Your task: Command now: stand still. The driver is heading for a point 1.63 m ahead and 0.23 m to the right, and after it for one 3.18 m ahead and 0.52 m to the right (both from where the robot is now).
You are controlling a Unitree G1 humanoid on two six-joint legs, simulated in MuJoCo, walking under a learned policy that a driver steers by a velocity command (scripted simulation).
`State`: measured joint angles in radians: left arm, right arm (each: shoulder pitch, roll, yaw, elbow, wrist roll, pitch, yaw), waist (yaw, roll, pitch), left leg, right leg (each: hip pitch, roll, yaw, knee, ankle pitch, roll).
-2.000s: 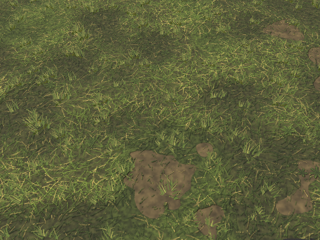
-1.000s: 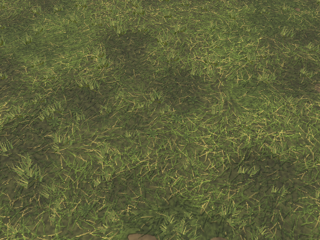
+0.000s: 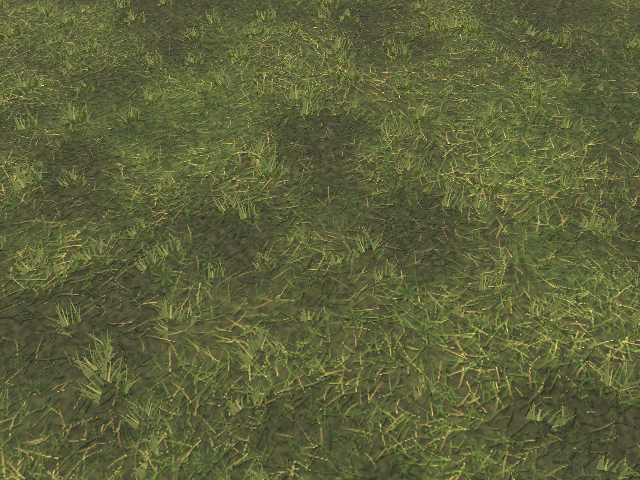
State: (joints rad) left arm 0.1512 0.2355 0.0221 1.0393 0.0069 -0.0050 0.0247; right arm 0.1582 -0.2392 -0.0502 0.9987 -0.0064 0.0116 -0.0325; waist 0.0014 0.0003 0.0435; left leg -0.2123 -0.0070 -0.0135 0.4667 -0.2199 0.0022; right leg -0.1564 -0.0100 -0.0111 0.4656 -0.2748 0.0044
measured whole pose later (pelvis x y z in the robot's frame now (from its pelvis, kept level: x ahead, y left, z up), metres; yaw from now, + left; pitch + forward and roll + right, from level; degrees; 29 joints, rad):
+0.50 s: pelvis +0.00 +0.00 +0.00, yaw +0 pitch -2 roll +0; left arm 0.22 0.22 0.01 1.10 0.01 -0.01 0.03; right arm 0.16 -0.22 -0.03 1.11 0.00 0.01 -0.04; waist 0.00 0.00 0.04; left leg -0.22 0.00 -0.01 0.47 -0.22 0.00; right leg -0.16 0.00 -0.01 0.46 -0.27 0.00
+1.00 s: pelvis +0.11 +0.03 +0.00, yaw +0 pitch +1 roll +0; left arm 0.19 0.27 0.05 0.98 -0.03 -0.10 -0.01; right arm 0.44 -0.19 -0.02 1.13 0.00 -0.10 0.01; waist -0.04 -0.03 -0.02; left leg -0.04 -0.03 0.04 0.31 -0.29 0.05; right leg -0.57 -0.07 -0.02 1.10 -0.24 -0.05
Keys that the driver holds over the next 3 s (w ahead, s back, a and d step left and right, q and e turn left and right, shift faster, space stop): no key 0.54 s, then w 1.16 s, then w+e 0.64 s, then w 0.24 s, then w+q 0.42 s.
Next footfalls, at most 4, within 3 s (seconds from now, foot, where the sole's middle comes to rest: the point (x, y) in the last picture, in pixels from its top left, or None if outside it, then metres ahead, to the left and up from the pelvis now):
1.26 right None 0.45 -0.11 -0.78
1.80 left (280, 374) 0.76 0.13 -0.78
2.34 right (398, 289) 1.01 -0.17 -0.78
2.90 left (364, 187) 1.39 -0.10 -0.78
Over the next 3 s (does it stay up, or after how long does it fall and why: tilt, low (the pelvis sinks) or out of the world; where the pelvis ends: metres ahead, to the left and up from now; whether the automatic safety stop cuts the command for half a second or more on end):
stays up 1.26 -0.13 -0.01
